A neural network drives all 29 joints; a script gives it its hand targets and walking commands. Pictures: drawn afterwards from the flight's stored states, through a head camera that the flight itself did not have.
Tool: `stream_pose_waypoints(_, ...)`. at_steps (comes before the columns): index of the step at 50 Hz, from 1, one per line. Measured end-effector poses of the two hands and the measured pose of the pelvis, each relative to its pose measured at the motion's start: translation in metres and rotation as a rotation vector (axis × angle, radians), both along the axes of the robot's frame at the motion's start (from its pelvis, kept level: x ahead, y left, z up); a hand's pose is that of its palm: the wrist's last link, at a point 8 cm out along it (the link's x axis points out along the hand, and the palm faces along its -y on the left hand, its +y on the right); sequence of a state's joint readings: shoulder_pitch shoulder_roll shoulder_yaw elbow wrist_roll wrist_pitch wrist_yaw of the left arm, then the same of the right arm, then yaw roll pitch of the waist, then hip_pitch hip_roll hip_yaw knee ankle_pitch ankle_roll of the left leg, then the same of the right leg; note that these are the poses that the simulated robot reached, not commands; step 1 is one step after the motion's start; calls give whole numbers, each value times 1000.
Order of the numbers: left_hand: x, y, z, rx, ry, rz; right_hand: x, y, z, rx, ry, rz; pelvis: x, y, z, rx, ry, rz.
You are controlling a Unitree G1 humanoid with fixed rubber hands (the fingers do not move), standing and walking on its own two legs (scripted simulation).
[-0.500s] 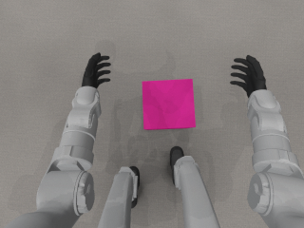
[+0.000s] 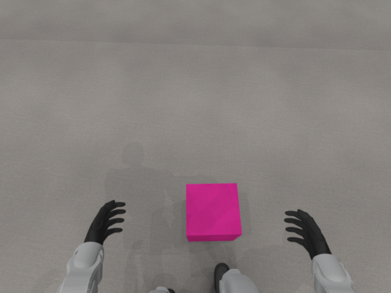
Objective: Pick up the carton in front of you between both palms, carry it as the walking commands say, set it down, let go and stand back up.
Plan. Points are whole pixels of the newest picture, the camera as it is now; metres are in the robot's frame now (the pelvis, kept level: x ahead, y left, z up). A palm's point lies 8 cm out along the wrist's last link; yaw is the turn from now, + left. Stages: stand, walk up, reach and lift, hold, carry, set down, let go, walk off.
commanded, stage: let go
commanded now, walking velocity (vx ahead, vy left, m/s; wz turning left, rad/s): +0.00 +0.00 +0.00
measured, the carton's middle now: (211, 214) +0.38 -0.06 -0.63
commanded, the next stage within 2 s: stand in 0.60 s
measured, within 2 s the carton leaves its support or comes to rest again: neither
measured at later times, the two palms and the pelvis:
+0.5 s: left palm (65, 263) +0.19 +0.25 -0.05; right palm (315, 263) +0.18 -0.21 -0.05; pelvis +0.02 +0.02 +0.02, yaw +0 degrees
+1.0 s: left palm (37, 286) +0.15 +0.31 -0.07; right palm (341, 276) +0.16 -0.27 -0.08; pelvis +0.03 +0.01 +0.01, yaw +1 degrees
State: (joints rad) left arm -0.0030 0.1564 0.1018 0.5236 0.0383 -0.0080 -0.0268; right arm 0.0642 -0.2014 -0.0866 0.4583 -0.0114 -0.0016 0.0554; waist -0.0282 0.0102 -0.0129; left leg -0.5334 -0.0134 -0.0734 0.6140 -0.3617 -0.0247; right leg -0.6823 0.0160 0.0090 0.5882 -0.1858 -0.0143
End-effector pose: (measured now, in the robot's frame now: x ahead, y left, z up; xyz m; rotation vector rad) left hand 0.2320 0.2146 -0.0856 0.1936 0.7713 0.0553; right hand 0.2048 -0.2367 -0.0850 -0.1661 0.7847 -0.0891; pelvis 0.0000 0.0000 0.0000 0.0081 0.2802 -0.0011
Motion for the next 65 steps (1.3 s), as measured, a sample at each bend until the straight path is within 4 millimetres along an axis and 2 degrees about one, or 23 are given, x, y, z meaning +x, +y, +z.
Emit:
stream_pose_waypoints(6, -36, 21, 23, 2, 1, 8, -32, 11, 24, -5, 9, 5, 8, 10, 14, -15, -146, 2)
stream_pose_waypoints(12, -55, 37, 36, 10, 4, 10, -38, 23, 33, 5, 8, 21, 13, 20, 18, -28, -264, 2)
stream_pose_waypoints(18, -55, 41, 40, 7, 10, 13, -29, 28, 33, 8, 10, 28, 15, 24, 18, -34, -330, 2)
stream_pose_waypoints(27, -45, 34, 40, -4, 17, 7, -25, 23, 34, 1, 22, 15, 21, 21, 18, -35, -339, -2)
stream_pose_waypoints(31, -47, 35, 33, 20, 28, 8, -25, 13, 33, -48, 39, -6, 23, 19, 16, -32, -319, -3)
stream_pose_waypoints(38, -67, 72, 18, 149, 120, 68, -35, -19, 19, -152, 72, -13, 27, 18, 10, -22, -282, 4)
stream_pose_waypoints(44, -80, 90, 17, 197, 168, 105, -42, -30, 10, -174, 117, -8, 31, 16, 10, -18, -278, 11)
stream_pose_waypoints(65, -96, 88, 9, 195, 234, 131, -66, -47, 0, -202, 213, -1, 30, 7, 13, -12, -299, 25)
